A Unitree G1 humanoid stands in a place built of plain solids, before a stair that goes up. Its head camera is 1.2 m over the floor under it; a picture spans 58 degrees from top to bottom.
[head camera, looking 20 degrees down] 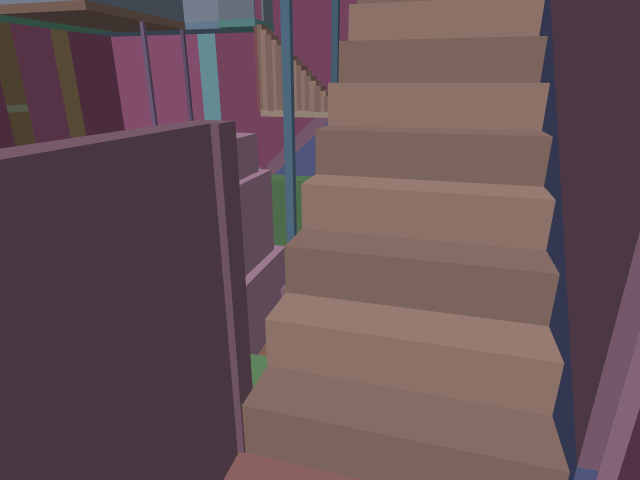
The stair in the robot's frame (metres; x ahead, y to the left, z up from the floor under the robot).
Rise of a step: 0.20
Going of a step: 0.22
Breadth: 0.98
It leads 16 degrees to the right of straight ahead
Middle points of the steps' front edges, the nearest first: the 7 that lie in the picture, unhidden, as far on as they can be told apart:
1.02 -0.21 0.20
1.23 -0.27 0.40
1.45 -0.33 0.60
1.66 -0.39 0.80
1.87 -0.45 1.00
2.08 -0.51 1.20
2.29 -0.57 1.40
